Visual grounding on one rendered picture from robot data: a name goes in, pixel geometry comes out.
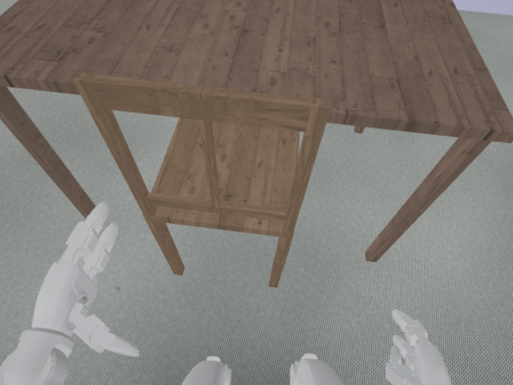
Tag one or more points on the robot thigh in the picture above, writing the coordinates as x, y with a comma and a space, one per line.
313, 372
209, 373

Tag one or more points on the chair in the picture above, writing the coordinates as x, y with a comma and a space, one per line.
232, 162

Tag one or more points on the robot left hand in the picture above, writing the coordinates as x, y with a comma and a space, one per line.
74, 276

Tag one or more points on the left robot thigh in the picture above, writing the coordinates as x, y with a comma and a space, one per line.
209, 373

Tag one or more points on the table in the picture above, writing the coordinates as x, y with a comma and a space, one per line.
403, 65

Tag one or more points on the right robot thigh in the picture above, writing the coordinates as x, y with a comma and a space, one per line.
313, 372

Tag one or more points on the robot left forearm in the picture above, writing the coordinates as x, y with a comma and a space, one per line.
39, 359

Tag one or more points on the robot right hand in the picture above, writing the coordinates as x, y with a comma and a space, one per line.
424, 362

